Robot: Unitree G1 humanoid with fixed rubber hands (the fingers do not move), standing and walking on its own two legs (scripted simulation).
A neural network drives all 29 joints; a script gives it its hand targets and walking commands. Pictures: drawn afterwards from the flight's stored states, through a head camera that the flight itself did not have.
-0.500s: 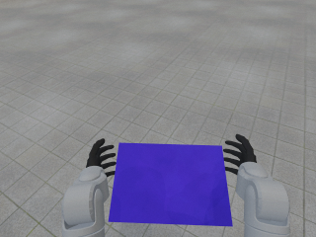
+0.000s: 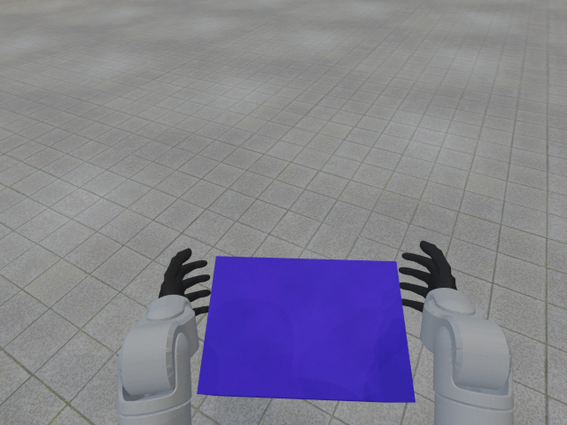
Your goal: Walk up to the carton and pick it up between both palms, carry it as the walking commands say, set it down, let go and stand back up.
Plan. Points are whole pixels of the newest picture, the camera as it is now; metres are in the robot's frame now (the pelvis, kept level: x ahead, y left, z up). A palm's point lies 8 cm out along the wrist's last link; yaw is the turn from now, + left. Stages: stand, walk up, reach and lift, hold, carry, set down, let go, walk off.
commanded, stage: carry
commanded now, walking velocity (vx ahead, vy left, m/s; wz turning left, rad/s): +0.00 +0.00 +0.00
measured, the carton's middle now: (303, 331) +0.27 +0.00 +0.00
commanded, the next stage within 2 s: hold in 1.86 s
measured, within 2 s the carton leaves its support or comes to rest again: neither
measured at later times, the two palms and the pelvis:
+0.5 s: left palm (184, 293) +0.28 +0.17 +0.08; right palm (426, 288) +0.29 -0.16 +0.08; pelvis +0.02 +0.00 +0.00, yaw +0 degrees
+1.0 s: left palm (185, 290) +0.30 +0.17 +0.06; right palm (417, 285) +0.30 -0.16 +0.07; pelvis +0.03 +0.01 +0.00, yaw +0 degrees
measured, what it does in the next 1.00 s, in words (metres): stands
